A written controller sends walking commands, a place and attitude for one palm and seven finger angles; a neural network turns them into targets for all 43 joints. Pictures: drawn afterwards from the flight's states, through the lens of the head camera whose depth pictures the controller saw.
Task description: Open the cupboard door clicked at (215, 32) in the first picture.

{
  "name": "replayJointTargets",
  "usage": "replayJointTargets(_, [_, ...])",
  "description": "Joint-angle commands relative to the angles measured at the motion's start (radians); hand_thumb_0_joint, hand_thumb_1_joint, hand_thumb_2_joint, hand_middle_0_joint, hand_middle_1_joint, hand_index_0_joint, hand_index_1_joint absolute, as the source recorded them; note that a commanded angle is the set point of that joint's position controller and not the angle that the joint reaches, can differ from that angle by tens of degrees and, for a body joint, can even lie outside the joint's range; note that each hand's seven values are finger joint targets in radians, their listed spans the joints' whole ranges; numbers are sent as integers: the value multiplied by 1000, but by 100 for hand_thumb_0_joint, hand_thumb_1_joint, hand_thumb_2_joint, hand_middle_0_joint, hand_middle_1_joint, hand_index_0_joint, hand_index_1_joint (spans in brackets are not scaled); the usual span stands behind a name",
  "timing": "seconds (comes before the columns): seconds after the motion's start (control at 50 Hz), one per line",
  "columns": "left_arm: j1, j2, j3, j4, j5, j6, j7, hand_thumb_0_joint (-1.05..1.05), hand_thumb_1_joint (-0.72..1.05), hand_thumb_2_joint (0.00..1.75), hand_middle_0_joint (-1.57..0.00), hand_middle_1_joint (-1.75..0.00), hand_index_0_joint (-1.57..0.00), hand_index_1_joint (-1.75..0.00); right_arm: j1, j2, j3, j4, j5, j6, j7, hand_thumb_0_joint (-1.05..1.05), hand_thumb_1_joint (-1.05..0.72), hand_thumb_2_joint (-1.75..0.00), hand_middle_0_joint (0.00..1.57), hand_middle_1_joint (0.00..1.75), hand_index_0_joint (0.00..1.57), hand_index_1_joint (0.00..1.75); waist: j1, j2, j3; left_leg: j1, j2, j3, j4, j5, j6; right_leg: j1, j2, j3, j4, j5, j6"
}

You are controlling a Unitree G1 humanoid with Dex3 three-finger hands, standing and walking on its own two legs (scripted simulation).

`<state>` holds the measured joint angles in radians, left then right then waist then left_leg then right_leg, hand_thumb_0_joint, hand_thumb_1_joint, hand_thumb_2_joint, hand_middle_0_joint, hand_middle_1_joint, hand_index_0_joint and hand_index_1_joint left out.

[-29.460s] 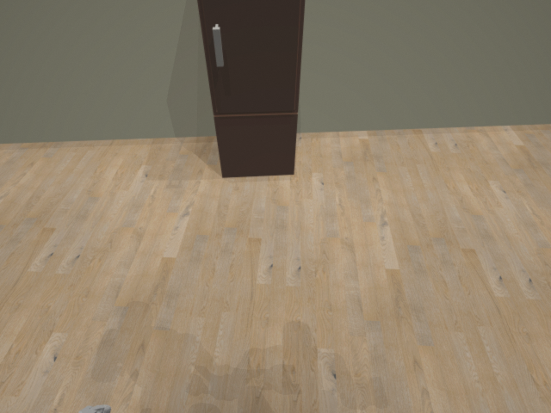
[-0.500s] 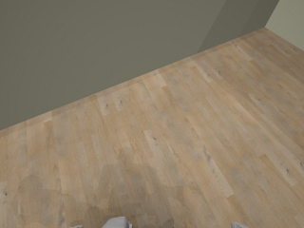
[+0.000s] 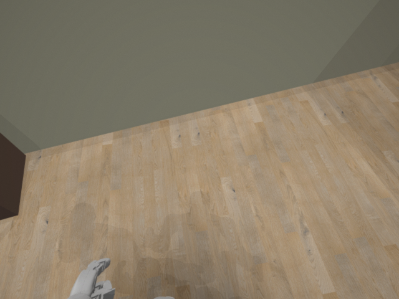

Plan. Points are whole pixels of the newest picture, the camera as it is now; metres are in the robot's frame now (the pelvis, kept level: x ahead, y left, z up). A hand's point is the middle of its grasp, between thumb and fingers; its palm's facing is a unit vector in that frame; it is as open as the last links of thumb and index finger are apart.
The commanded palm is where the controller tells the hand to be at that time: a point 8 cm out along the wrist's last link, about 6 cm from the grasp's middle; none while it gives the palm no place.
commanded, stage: turn to face it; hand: left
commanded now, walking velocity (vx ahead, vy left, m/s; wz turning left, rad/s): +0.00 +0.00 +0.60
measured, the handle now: out of the picture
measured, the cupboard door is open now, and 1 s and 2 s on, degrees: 47 47 47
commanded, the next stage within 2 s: take the last steps up to it in 1.72 s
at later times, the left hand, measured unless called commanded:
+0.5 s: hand out of the picture -0.04 +0.22 -0.18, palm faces +0.38 -0.88 -0.28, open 7.3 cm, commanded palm none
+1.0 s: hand out of the picture +0.02 +0.16 -0.13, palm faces +0.57 -0.77 -0.28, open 7.4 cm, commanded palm none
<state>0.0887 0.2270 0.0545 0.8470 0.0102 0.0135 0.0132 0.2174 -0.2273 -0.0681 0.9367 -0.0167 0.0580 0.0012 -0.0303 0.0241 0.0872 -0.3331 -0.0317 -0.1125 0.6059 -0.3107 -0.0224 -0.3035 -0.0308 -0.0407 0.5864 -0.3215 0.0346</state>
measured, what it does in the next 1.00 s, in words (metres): steps on the spot, turning left: left foot, then right foot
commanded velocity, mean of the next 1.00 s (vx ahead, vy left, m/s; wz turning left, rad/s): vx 0.00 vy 0.00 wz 0.60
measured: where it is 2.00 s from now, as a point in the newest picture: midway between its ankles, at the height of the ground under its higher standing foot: outside the picture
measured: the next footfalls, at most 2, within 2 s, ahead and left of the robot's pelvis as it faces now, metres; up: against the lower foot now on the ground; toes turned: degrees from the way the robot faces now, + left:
left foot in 0.42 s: +0.02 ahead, +0.11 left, +0.00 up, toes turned +23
right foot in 0.84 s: +0.12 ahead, -0.12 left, +0.00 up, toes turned +28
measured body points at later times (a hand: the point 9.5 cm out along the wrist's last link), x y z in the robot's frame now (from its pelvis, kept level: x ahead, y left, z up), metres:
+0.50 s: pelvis +0.01 +0.00 -0.01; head +0.05 +0.04 +0.44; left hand -0.06 +0.27 -0.16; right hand +0.23 -0.20 -0.12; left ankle -0.02 +0.10 -0.73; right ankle +0.00 -0.13 -0.68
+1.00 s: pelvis +0.05 -0.06 +0.01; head +0.11 -0.05 +0.46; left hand -0.01 +0.20 -0.11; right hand +0.25 -0.23 -0.15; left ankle -0.06 +0.04 -0.63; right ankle +0.09 -0.14 -0.73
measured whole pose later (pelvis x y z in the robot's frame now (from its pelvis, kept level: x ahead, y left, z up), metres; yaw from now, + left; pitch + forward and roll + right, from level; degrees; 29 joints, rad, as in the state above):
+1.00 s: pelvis +0.05 -0.06 +0.01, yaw +38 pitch +0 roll +3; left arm 0.17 0.16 0.03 0.87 0.02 0.01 0.03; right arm 0.17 -0.26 -0.09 0.95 -0.02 0.09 0.02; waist -0.04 0.03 0.11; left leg -0.51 -0.01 -0.01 1.18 -0.41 -0.06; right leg -0.22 -0.08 -0.15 0.53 -0.32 -0.03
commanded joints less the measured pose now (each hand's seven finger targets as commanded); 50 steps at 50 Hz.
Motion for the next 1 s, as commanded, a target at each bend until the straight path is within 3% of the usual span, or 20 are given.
replayJointTargets(0.0, [160,205,46,-22,10,-29,28,0,90,90,-20,-30,-20,-30,-70,-126,-49,-104,-2,-19,1,0,-90,-90,20,30,20,30,77,-328,-143,-269,15,14,583,-316,-12,219,-452,366,-274,434,-202])
replayJointTargets(0.04, [55,136,28,-46,6,-20,29,0,90,90,-20,-30,-20,-30,-62,-105,-45,-71,0,-3,13,0,-90,-90,20,30,20,30,16,-208,-73,-271,57,45,692,-155,-31,161,-331,153,-241,446,-167])
replayJointTargets(0.08, [49,117,23,-52,8,-28,26,0,90,90,-20,-30,-20,-30,-54,-85,-34,-63,0,1,24,0,-90,-90,20,30,20,30,5,-228,-81,-252,63,87,639,-100,-48,169,-284,37,-227,522,-133])
replayJointTargets(0.28, [207,182,52,5,18,-26,21,0,90,90,-20,-30,-20,-30,-184,-57,-8,-97,7,-11,31,0,-90,-90,20,30,20,30,78,-237,-112,-130,48,213,175,-147,-24,317,-344,-66,-130,739,-144])
replayJointTargets(0.32, [194,189,57,11,19,-25,18,0,90,90,-20,-30,-20,-30,-154,-64,-10,-98,8,-18,29,0,-90,-90,20,30,20,30,55,-233,-131,-52,38,230,64,-107,-10,296,-351,-87,-73,727,-126])
replayJointTargets(0.36, [167,202,60,3,6,-23,10,0,90,90,-20,-30,-20,-30,-58,-109,-23,-79,0,-26,26,0,-90,-90,20,30,20,30,-13,-149,-172,175,27,236,-126,87,16,166,-324,-155,103,648,-65])
replayJointTargets(0.38, [152,163,56,-23,1,-18,2,0,90,90,-20,-30,-20,-30,26,-210,-48,-65,-9,-34,22,0,-90,-90,20,30,20,30,-62,67,-234,375,214,-7,-182,350,105,-67,-233,-192,319,287,-1])
replayJointTargets(0.4, [92,98,30,-79,-2,-12,-1,0,90,90,-20,-30,-20,-30,90,-309,-71,-61,-9,-32,14,0,-90,-90,20,30,20,30,-92,312,-225,428,465,-335,-220,779,272,-303,-101,-136,537,-370,51])
replayJointTargets(0.42, [31,130,28,-102,9,3,10,0,90,90,-20,-30,-20,-30,120,-295,-61,-46,-1,-28,7,0,-90,-90,20,30,20,30,-89,119,-209,375,481,-289,-194,732,294,-309,-110,-10,587,-355,38])
replayJointTargets(0.46, [29,115,35,-62,6,10,11,0,90,90,-20,-30,-20,-30,13,-255,-52,-81,-7,-33,-15,0,-90,-90,20,30,20,30,-49,194,-144,252,378,-210,-224,588,250,-317,-110,38,617,-245,49])
replayJointTargets(0.5, [78,120,41,-26,9,20,-3,0,90,90,-20,-30,-20,-30,-76,-218,-34,-103,-7,-38,-16,0,-90,-90,20,30,20,30,10,131,-102,162,290,-117,-258,472,195,-269,-94,41,608,-122,52])
replayJointTargets(0.54, [113,114,40,-15,10,21,-8,0,90,90,-20,-30,-20,-30,-94,-212,-32,-108,-5,-44,-12,0,-90,-90,20,30,20,30,32,114,-117,142,255,-76,-270,403,176,-231,-83,35,565,-72,55])
replayJointTargets(0.7, [50,92,30,-60,2,11,-4,0,90,90,-20,-30,-20,-30,-56,-213,-48,-95,-11,-35,-6,0,-90,-90,20,30,20,30,9,147,-123,117,227,-177,-229,371,181,-108,-9,8,237,-109,48])
replayJointTargets(0.76, [128,93,33,-44,-3,-4,0,0,90,90,-20,-30,-20,-30,-93,-206,-55,-106,-6,-29,-8,0,-90,-90,20,30,20,30,48,151,-150,38,193,-203,-143,407,151,86,28,-12,-2,0,36])
replayJointTargets(0.78, [190,120,40,-31,-1,-15,5,0,90,90,-20,-30,-20,-30,-106,-183,-54,-115,2,-29,-7,0,-90,-90,20,30,20,30,82,84,-172,-39,148,-181,-66,312,109,226,-11,18,-167,104,30])
replayJointTargets(0.8, [232,208,59,-24,16,-27,15,0,90,90,-20,-30,-20,-30,-86,-116,-47,-129,13,-32,0,0,-90,-90,20,30,20,30,95,-182,-203,-225,22,-43,131,8,27,387,-250,247,-288,173,-37])
replayJointTargets(0.82, [211,267,61,-34,21,-24,20,0,90,90,-20,-30,-20,-30,-92,-102,-45,-149,10,-32,4,0,-90,-90,20,30,20,30,93,-324,-171,-283,-52,66,388,-328,-20,309,-481,408,-305,343,-160])
replayJointTargets(0.84, [183,216,53,-33,13,-28,27,0,90,90,-20,-30,-20,-30,-98,-137,-52,-124,-1,-17,3,0,-90,-90,20,30,20,30,79,-333,-134,-265,12,6,563,-305,-8,191,-464,382,-298,341,-195])
replayJointTargets(0.9, [58,122,25,-59,8,-27,24,0,90,90,-20,-30,-20,-30,-76,-95,-42,-75,-3,0,23,0,-90,-90,20,30,20,30,7,-199,-70,-262,55,60,684,-105,-37,132,-300,101,-246,410,-147])
replayJointTargets(0.98, [127,133,34,-35,10,-32,26,0,90,90,-20,-30,-20,-30,-107,-69,-27,-69,2,1,29,0,-90,-90,20,30,20,30,39,-197,-111,-240,59,128,479,-114,-55,268,-299,-6,-211,556,-136])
